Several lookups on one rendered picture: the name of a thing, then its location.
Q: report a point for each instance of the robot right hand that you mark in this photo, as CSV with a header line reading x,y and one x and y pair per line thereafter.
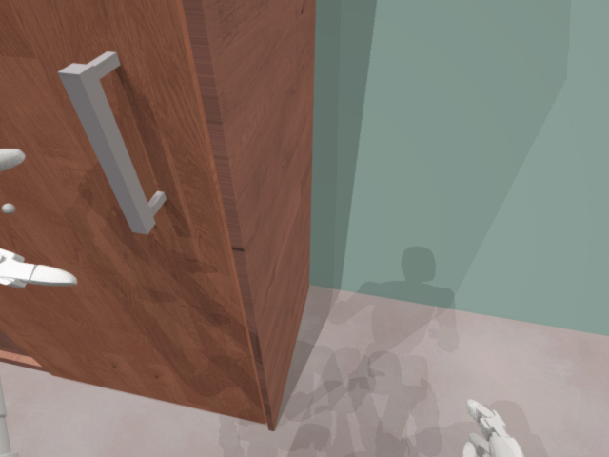
x,y
493,429

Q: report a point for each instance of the handle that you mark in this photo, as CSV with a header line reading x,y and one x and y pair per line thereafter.
x,y
83,86

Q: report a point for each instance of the robot left hand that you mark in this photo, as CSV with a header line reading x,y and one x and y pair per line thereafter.
x,y
15,273

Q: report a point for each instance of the robot left forearm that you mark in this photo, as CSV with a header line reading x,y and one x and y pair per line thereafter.
x,y
5,450

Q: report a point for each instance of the wardrobe door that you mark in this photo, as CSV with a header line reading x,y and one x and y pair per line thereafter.
x,y
159,315
6,344

